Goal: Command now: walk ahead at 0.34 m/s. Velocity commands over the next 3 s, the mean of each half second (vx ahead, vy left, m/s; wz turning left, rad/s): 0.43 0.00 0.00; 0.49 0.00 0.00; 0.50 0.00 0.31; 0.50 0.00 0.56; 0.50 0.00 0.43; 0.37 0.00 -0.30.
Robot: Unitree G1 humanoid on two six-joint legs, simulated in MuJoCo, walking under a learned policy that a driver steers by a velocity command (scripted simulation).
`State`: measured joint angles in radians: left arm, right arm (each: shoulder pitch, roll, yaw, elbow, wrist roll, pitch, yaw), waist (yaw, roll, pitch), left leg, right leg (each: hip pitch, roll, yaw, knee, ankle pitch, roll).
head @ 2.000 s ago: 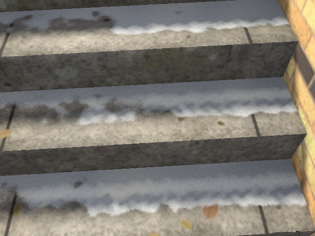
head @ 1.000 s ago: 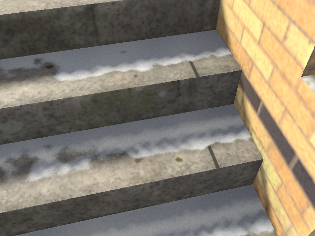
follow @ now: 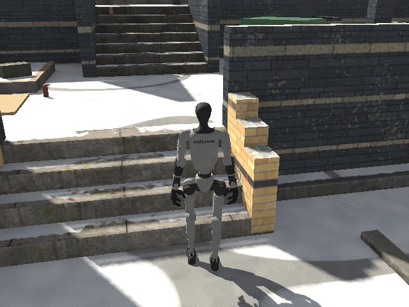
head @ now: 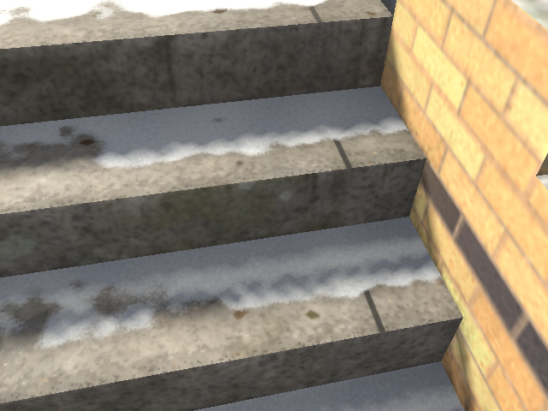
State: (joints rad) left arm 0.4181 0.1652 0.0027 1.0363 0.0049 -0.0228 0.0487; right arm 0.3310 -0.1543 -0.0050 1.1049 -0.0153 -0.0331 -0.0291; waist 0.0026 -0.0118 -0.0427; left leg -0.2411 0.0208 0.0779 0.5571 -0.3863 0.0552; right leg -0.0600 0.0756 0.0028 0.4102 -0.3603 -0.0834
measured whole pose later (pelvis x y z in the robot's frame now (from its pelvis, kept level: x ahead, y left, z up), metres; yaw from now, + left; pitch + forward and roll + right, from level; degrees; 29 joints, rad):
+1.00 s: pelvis +0.45 -0.09 +0.20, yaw -1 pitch +7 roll +2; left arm 0.51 0.06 -0.07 1.13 0.11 -0.08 -0.11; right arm 0.02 -0.12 0.08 0.76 -0.04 0.08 0.08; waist 0.04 -0.01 -0.11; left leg -1.40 0.09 0.08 1.85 -0.20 0.23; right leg -0.09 -0.03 -0.14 0.22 -0.24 -0.05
